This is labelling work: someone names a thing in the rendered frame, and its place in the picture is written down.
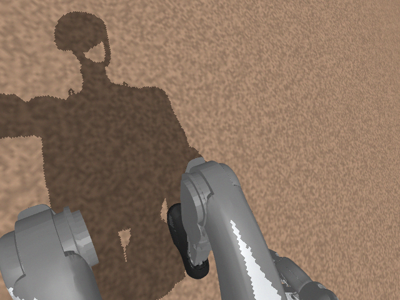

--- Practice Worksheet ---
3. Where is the right robot arm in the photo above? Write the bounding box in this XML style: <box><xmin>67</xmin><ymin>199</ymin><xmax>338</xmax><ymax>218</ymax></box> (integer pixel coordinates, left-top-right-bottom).
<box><xmin>299</xmin><ymin>281</ymin><xmax>339</xmax><ymax>300</ymax></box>

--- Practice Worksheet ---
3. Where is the right robot foot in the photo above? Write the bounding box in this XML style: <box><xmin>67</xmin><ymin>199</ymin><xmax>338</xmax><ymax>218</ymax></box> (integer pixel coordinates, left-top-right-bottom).
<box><xmin>167</xmin><ymin>203</ymin><xmax>209</xmax><ymax>279</ymax></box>

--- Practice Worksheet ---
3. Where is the right robot hand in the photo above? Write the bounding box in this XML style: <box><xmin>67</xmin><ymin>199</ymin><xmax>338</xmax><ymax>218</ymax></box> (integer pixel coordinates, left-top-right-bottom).
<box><xmin>269</xmin><ymin>249</ymin><xmax>313</xmax><ymax>300</ymax></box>

